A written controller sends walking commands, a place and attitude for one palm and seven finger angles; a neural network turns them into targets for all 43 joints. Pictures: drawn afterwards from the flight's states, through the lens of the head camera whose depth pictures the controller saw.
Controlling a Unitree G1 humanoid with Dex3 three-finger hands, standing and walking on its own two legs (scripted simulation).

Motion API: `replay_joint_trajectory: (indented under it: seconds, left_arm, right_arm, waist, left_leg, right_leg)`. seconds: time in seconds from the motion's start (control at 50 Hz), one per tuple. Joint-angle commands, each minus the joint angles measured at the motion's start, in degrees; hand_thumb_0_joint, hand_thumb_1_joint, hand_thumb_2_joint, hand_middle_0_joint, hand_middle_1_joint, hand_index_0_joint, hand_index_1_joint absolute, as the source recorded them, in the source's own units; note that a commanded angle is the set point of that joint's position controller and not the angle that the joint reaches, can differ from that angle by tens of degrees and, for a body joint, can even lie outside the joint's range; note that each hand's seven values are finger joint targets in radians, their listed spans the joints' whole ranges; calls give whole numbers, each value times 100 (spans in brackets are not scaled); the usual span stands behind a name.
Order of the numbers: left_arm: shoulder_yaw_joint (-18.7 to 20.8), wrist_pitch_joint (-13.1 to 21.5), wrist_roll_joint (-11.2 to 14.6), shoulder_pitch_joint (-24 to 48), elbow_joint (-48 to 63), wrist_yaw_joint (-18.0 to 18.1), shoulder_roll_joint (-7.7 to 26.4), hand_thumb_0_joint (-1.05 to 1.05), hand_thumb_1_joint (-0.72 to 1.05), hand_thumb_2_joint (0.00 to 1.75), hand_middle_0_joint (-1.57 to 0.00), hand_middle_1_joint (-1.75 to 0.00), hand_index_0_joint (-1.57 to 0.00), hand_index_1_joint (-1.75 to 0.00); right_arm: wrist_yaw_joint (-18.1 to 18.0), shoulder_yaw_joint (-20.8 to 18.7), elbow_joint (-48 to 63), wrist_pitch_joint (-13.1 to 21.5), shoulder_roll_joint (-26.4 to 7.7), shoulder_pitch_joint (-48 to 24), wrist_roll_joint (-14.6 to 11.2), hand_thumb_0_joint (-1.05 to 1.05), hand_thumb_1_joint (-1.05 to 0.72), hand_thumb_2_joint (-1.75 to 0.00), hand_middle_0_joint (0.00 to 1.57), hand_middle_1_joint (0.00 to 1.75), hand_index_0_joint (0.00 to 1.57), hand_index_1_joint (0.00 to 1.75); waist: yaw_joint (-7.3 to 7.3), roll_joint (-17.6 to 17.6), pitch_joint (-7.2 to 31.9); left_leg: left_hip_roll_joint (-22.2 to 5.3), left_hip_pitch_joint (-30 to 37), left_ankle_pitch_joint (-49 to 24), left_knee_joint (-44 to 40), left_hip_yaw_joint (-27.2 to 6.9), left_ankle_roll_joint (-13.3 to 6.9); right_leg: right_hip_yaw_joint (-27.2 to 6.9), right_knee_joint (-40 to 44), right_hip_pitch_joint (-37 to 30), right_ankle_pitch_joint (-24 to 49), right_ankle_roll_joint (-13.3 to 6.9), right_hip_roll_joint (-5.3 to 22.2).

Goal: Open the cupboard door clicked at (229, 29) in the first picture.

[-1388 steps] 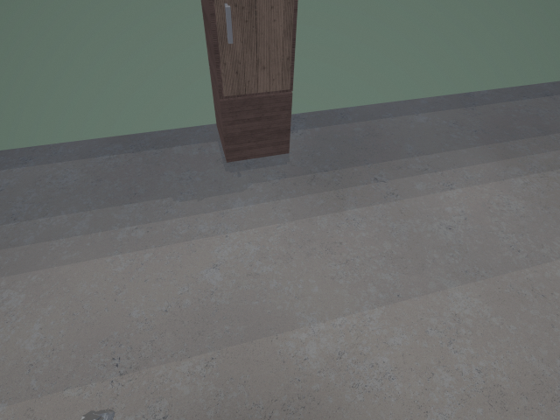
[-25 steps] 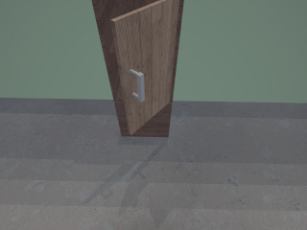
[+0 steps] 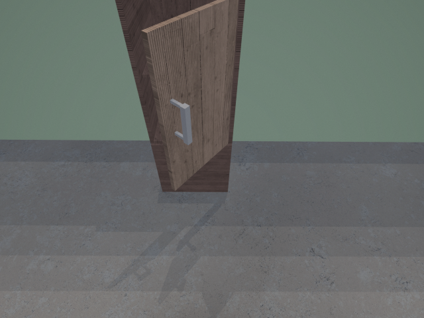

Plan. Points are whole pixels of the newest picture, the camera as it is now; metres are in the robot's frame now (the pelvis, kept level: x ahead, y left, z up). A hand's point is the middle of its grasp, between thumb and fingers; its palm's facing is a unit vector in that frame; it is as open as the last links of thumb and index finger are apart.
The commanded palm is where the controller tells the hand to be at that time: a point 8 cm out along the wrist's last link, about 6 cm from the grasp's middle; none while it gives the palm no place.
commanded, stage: walk to a spot facing it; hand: left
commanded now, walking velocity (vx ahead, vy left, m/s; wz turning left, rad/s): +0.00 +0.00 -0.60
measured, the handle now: (181, 122) +0.62 +0.13 -0.02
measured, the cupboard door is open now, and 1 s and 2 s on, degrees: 50 50 50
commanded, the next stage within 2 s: none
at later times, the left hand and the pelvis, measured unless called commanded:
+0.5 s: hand out of the picture +0.10 +0.18 -0.16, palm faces -0.20 -0.94 -0.28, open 7.4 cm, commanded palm none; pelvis -0.02 -0.01 -0.01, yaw -15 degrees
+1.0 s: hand out of the picture +0.15 +0.11 -0.19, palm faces -0.47 -0.86 -0.18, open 7.4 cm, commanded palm none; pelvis -0.01 -0.03 -0.01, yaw -32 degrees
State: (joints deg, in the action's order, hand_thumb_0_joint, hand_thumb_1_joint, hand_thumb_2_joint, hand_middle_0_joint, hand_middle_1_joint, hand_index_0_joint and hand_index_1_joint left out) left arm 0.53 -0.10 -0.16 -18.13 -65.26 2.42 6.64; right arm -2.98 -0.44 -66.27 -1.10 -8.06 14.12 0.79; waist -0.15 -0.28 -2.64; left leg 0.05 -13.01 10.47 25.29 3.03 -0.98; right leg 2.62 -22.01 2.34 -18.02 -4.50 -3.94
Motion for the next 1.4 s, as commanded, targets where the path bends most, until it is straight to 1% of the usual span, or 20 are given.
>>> replay_joint_trajectory:
  seconds: [0.0,0.18,0.26,0.28,0.32,0.5,0.54,0.6,0.66,0.84,0.86,0.9,0.92,1.04,1.16,1.22,1.24,1.26,1.3,1.38]
  left_arm:
    - [309,-75,-51,-401,242,17,837,0,90,90,-20,-30,-20,-30]
    - [506,-150,-82,-29,646,-72,1095,0,90,90,-20,-30,-20,-30]
    - [498,-203,-65,344,975,-159,865,0,90,90,-20,-30,-20,-30]
    - [523,-220,-97,469,1053,-198,930,0,90,90,-20,-30,-20,-30]
    - [557,-245,-120,523,1106,-280,914,0,90,90,-20,-30,-20,-30]
    - [572,-227,-124,161,1237,-354,1069,0,90,90,-20,-30,-20,-30]
    - [755,-121,-208,0,1294,-202,2178,0,90,90,-20,-30,-20,-30]
    - [717,-114,-155,529,1454,-104,1899,0,90,90,-20,-30,-20,-30]
    - [655,-79,-153,666,1573,-76,1681,0,90,90,-20,-30,-20,-30]
    - [688,-145,-123,634,1580,-129,1716,0,90,90,-20,-30,-20,-30]
    - [667,-161,-90,789,1621,-135,1599,0,90,90,-20,-30,-20,-30]
    - [526,-172,-21,717,1848,-246,1074,0,90,90,-20,-30,-20,-30]
    - [536,-176,-95,983,1894,-262,1291,0,90,90,-20,-30,-20,-30]
    - [549,-253,-108,882,1753,-444,1064,0,90,90,-20,-30,-20,-30]
    - [445,-199,-85,1359,1931,-529,939,0,90,90,-20,-30,-20,-30]
    - [494,-134,-104,737,1719,-553,1153,0,90,90,-20,-30,-20,-30]
    - [607,-73,-146,62,1501,-504,1589,0,90,90,-20,-30,-20,-30]
    - [792,-19,-178,-491,1321,-370,2422,0,90,90,-20,-30,-20,-30]
    - [723,5,-68,-231,1419,-222,2152,0,90,90,-20,-30,-20,-30]
    - [569,186,-80,311,1520,-213,1591,0,90,90,-20,-30,-20,-30]
  right_arm:
    - [-73,-198,258,-28,-633,414,30,0,-90,-90,20,30,20,30]
    - [-72,-355,728,-43,-685,213,31,0,-90,-90,20,30,20,30]
    - [-105,-471,764,58,-1212,706,109,0,-90,-90,20,30,20,30]
    - [-106,-445,790,105,-1252,720,124,0,-90,-90,20,30,20,30]
    - [-93,-432,1000,153,-1226,336,117,0,-90,-90,20,30,20,30]
    - [99,-544,1377,18,-1470,-333,90,0,-90,-90,20,30,20,30]
    - [187,-439,1808,-41,-799,-660,22,0,-90,-90,20,30,20,30]
    - [183,-480,1812,-101,-958,-844,8,0,-90,-90,20,30,20,30]
    - [173,-453,1774,-78,-879,-673,-8,0,-90,-90,20,30,20,30]
    - [56,-405,1835,41,-857,-366,-91,0,-90,-90,20,30,20,30]
    - [28,-411,1734,87,-945,-44,-90,0,-90,-90,20,30,20,30]
    - [-22,-554,1773,164,-1852,214,46,0,-90,-90,20,30,20,30]
    - [-37,-515,1811,134,-1816,254,80,0,-90,-90,20,30,20,30]
    - [-43,-353,1913,182,-1338,13,114,0,-90,-90,20,30,20,30]
    - [54,-456,1698,135,-1541,456,140,0,-90,-90,20,30,20,30]
    - [133,-496,1728,112,-1633,234,102,0,-90,-90,20,30,20,30]
    - [184,-455,1820,113,-1398,66,35,0,-90,-90,20,30,20,30]
    - [250,-308,2196,119,-857,-471,-32,0,-90,-90,20,30,20,30]
    - [270,-396,2245,96,-1288,-781,10,0,-90,-90,20,30,20,30]
    - [362,-426,1906,111,-1070,-591,77,0,-90,-90,20,30,20,30]
  waist:
    - [78,220,-257]
    - [107,48,-171]
    - [251,-1474,48]
    - [233,-1154,93]
    - [50,-484,155]
    - [-287,-392,324]
    - [-526,2249,43]
    - [-233,1479,66]
    - [-81,1030,519]
    - [63,760,610]
    - [240,579,706]
    - [255,-1944,678]
    - [333,-1392,451]
    - [18,-1076,440]
    - [290,-1272,495]
    - [-80,-923,586]
    - [-470,233,754]
    - [-842,2502,547]
    - [-639,1635,-11]
    - [-127,708,-1]
  left_leg:
    - [-690,145,-571,261,-265,-82]
    - [-744,159,-156,658,-48,44]
    - [-2591,813,-798,-926,-1690,-998]
    - [-2764,685,-670,-1073,-1730,-1131]
    - [-2626,421,-336,-1075,-1208,-1030]
    - [-1818,-512,414,377,686,-126]
    - [-449,-2103,2709,3020,904,446]
    - [-591,-2309,1829,4129,-208,360]
    - [-444,-1827,1454,3667,-197,448]
    - [-58,-370,901,854,-284,348]
    - [-206,430,387,59,-338,320]
    - [-2603,1433,-718,-1035,-2690,-592]
    - [-2868,880,-1267,-860,-2625,-976]
    - [-1645,844,-3226,-283,-392,-521]
    - [-1833,916,-1994,-173,-26,-507]
    - [-1741,-1,128,476,244,-171]
    - [-1299,-1144,1126,1662,722,122]
    - [-336,-2995,3170,3580,977,465]
    - [-781,-3311,2057,4370,-374,339]
    - [-726,-2438,845,3809,-211,516]
  right_leg:
    - [-1002,175,818,2041,60,1107]
    - [-1658,-245,1352,2293,-190,1119]
    - [-424,-2916,2508,-1198,263,137]
    - [-522,-3756,2573,-1627,309,320]
    - [-529,-3967,2588,-1331,380,578]
    - [230,-941,874,301,415,509]
    - [-3019,658,718,1785,-529,2473]
    - [-2604,338,889,1550,-760,1967]
    - [-2059,-95,582,2812,-622,1645]
    - [-2617,-420,934,2949,-433,1315]
    - [-2451,-657,1433,2490,-190,1110]
    - [-841,-2659,3245,-1634,541,-106]
    - [-832,-3616,3127,-1721,613,214]
    - [-258,-4440,3100,-648,820,427]
    - [299,-2229,2224,-777,672,452]
    - [455,-733,683,-117,445,308]
    - [-458,17,-607,-424,150,904]
    - [-3388,814,-1145,-388,-619,2578]
    - [-3264,1163,-216,-1521,-929,2463]
    - [-2078,875,480,366,-673,1696]
